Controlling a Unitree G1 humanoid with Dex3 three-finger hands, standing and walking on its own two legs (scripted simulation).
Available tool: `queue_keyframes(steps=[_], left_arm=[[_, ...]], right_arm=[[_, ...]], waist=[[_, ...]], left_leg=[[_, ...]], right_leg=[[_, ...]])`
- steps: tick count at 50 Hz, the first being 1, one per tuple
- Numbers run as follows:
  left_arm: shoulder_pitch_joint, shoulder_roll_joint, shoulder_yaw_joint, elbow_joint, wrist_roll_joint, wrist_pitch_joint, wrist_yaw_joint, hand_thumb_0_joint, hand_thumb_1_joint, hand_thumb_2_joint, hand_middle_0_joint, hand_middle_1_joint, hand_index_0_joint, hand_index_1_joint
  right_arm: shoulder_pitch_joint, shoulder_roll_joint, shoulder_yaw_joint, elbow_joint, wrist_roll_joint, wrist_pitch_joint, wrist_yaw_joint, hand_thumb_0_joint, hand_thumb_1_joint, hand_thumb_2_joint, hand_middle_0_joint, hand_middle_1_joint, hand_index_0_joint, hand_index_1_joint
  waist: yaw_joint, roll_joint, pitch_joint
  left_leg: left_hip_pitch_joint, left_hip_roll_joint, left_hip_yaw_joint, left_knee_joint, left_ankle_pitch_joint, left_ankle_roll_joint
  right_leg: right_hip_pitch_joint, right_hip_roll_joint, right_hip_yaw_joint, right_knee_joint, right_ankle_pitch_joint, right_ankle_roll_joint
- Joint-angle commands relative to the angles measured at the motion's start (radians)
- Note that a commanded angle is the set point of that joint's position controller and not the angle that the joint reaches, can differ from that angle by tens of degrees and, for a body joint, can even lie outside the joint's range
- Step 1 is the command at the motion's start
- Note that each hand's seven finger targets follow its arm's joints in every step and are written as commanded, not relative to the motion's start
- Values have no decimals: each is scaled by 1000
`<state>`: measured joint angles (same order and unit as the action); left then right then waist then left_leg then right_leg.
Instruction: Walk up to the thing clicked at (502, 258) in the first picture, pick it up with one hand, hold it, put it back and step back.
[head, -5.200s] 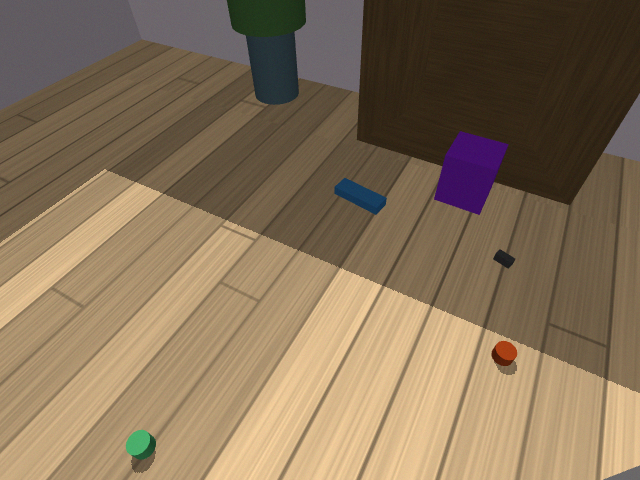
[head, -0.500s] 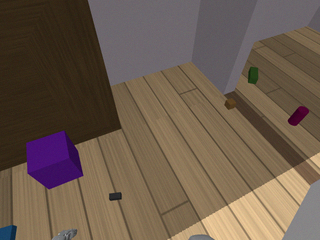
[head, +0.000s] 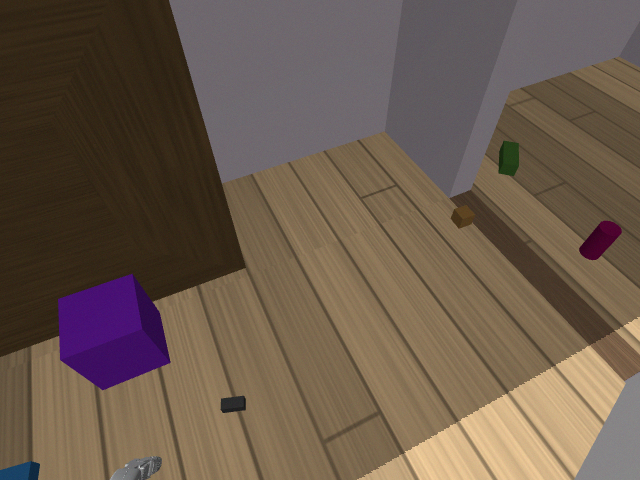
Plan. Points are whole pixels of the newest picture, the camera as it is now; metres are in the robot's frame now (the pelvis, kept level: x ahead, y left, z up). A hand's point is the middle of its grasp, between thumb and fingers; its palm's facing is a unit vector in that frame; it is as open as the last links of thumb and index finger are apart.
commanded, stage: walk up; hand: left
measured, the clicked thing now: (233, 404) +0.45 +0.26 -0.76
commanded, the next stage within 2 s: stand in 1.70 s
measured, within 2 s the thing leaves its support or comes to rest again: neither
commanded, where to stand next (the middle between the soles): +0.06 +0.00 m, yaw +2 degrees
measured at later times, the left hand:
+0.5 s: hand out of the picture +0.14 +0.25 -0.16, palm faces +0.00 -0.96 -0.27, open 7.4 cm
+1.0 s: hand out of the picture +0.12 +0.28 -0.16, palm faces +0.05 -0.94 -0.34, open 7.4 cm
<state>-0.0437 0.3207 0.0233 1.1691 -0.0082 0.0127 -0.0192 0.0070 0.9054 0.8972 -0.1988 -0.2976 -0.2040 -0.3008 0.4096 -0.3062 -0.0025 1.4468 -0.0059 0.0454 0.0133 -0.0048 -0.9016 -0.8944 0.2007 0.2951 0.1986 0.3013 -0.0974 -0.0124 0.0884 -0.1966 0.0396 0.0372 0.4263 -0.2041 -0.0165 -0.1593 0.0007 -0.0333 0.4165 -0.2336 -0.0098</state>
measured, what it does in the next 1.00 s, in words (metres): shifts its weight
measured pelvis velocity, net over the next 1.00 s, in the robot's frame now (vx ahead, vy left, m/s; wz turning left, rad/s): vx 0.08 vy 0.02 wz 0.05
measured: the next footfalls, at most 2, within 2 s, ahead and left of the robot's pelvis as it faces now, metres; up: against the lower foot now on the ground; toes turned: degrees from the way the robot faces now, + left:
none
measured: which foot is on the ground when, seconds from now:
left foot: down 0.00-1.00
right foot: down 0.00-1.00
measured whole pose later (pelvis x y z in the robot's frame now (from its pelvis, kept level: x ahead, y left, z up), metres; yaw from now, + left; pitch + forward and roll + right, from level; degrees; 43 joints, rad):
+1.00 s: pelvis +0.08 +0.02 +0.00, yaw +3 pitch +1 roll +0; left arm 0.10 0.35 0.03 1.16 0.02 -0.01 0.00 0.01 0.91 0.90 -0.20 -0.30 -0.20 -0.30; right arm 0.00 -0.33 0.00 1.12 0.00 0.00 0.00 0.00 -0.90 -0.89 0.20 0.30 0.20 0.30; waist 0.03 -0.01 0.05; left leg -0.09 -0.01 0.01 0.32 -0.25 0.01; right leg -0.01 -0.05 -0.07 0.26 -0.27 0.03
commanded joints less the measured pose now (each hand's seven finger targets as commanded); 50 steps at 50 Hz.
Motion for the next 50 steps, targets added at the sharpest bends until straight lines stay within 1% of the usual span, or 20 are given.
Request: queue_keyframes(steps=[1, 4, 8, 9, 10, 12, 14, 17, 22, 26, 29, 31, 34, 36, 42, 43, 44, 45, 48, 50], left_arm=[[-62, 193, 36, -56, -2, -18, 17, 0, 900, 900, -200, -300, -200, -300], [-45, 188, 35, -49, -3, -22, 18, 0, 900, 900, -200, -300, -200, -300], [-42, 178, 30, -40, 1, -25, 21, 0, 900, 900, -200, -300, -200, -300], [-35, 175, 29, -39, 1, -27, 21, 0, 900, 900, -200, -300, -200, -300], [-34, 174, 28, -36, 0, -28, 22, 0, 900, 900, -200, -300, -200, -300], [-42, 177, 30, -38, 3, -31, 23, 0, 900, 900, -200, -300, -200, -300], [-39, 170, 29, -31, 1, -30, 24, 0, 900, 900, -200, -300, -200, -300], [-20, 177, 32, -22, 3, -31, 25, 0, 900, 900, -200, -300, -200, -300], [-14, 185, 31, -11, 7, -33, 26, 0, 900, 900, -200, -300, -200, -300], [-2, 191, 29, -9, 16, -34, 26, 0, 900, 900, -200, -300, -200, -300], [12, 193, 28, -14, 20, -38, 24, 0, 900, 900, -200, -300, -200, -300], [29, 201, 31, -17, 22, -42, 25, 0, 900, 900, -200, -300, -200, -300], [37, 210, 31, -34, 21, -47, 27, 0, 900, 900, -200, -300, -200, -300], [49, 217, 29, -40, 23, -49, 28, 0, 900, 900, -200, -300, -200, -300], [92, 235, 36, -55, 21, -49, 35, 0, 900, 900, -200, -300, -200, -300], [92, 240, 38, -65, 22, -49, 37, 0, 900, 900, -200, -300, -200, -300], [102, 241, 39, -65, 19, -49, 38, 0, 900, 900, -200, -300, -200, -300], [101, 241, 40, -72, 21, -49, 39, 0, 900, 900, -200, -300, -200, -300], [104, 237, 41, -79, 21, -43, 41, 0, 900, 900, -200, -300, -200, -300], [111, 236, 43, -86, 21, -42, 42, 0, 900, 900, -200, -300, -200, -300]], right_arm=[[-152, -208, -4, -148, -12, -88, -20, 0, -900, -900, 200, 300, 200, 300], [-172, -203, -4, -161, -9, -90, -22, 0, -900, -900, 200, 300, 200, 300], [-187, -199, -13, -158, -8, -89, -25, 0, -900, -900, 200, 300, 200, 300], [-186, -192, -12, -161, -6, -89, -25, 0, -900, -900, 200, 300, 200, 300], [-193, -187, -12, -162, -6, -88, -24, 0, -900, -900, 200, 300, 200, 300], [-185, -186, -13, -164, -4, -88, -27, 0, -900, -900, 200, 300, 200, 300], [-194, -190, -14, -173, -2, -89, -30, 0, -900, -900, 200, 300, 200, 300], [-220, -195, -17, -197, -1, -88, -32, 0, -900, -900, 200, 300, 200, 300], [-284, -216, -26, -233, 2, -88, -35, 0, -900, -900, 200, 300, 200, 300], [-357, -229, -35, -273, 3, -86, -32, 0, -900, -900, 200, 300, 200, 300], [-396, -228, -35, -298, 3, -84, -26, 0, -900, -900, 200, 300, 200, 300], [-417, -232, -38, -316, 2, -82, -24, 0, -900, -900, 200, 300, 200, 300], [-439, -232, -35, -342, 2, -76, -20, 0, -900, -900, 200, 300, 200, 300], [-461, -238, -36, -357, 3, -72, -18, 0, -900, -900, 200, 300, 200, 300], [-473, -247, -39, -384, 3, -67, -19, 0, -900, -900, 200, 300, 200, 300], [-465, -252, -41, -387, 4, -66, -20, 0, -900, -900, 200, 300, 200, 300], [-471, -249, -40, -390, 4, -65, -21, 0, -900, -900, 200, 300, 200, 300], [-464, -250, -41, -392, 5, -64, -21, 0, -900, -900, 200, 300, 200, 300], [-463, -243, -41, -394, 5, -62, -23, 0, -900, -900, 200, 300, 200, 300], [-446, -246, -44, -391, 4, -64, -26, 0, -900, -900, 200, 300, 200, 300]], waist=[[98, 15, -63], [104, 32, -77], [96, 37, -95], [99, 32, -112], [99, 22, -109], [89, 20, -134], [87, 48, -125], [87, 40, -146], [80, 21, -150], [79, 21, -125], [83, 12, -137], [86, 13, -164], [85, 12, -175], [89, 28, -174], [102, 20, -212], [98, 14, -218], [103, 7, -215], [99, 10, -219], [104, 10, -209], [104, 9, -220]], left_leg=[[-80, 90, -142, -136, -80, 35], [-70, 96, -146, -146, -35, 35], [-42, 97, -133, -138, 23, 35], [-23, 101, -129, -130, 67, 36], [-19, 94, -125, -123, 78, 35], [1, 92, -109, -106, 121, 34], [-2, 98, -116, -121, 135, 32], [55, 104, -106, -104, 217, 32], [104, 105, -101, -99, 275, 34], [118, 100, -98, -115, 263, 33], [149, 100, -96, -116, 289, 32], [181, 107, -90, -104, 349, 32], [194, 101, -79, -93, 396, 25], [192, 96, -77, -97, 388, 24], [219, 98, -76, -77, 522, 31], [210, 94, -69, -69, 535, 34], [218, 94, -68, -70, 535, 35], [207, 91, -68, -67, 540, 36], [198, 89, -77, -78, 534, 35], [216, 92, -80, -73, 568, 41]], right_leg=[[58, -110, 91, -123, -86, -27], [85, -106, 84, -118, -26, -18], [93, -109, 78, -130, 3, -16], [105, -112, 75, -129, 24, -16], [97, -110, 76, -135, 17, -13], [112, -120, 78, -137, 56, -14], [112, -117, 63, -132, 75, -11], [94, -119, 59, -131, 130, -8], [71, -126, 56, -140, 186, 4], [38, -131, 53, -149, 186, 13], [38, -135, 49, -158, 212, 19], [57, -138, 38, -151, 265, 19], [79, -144, 37, -160, 329, 25], [92, -151, 34, -164, 345, 24], [161, -157, 12, -144, 458, 26], [174, -159, 9, -140, 475, 25], [172, -157, 5, -137, 480, 27], [186, -161, 3, -138, 485, 26], [193, -160, -3, -133, 456, 24], [199, -159, -8, -122, 465, 21]])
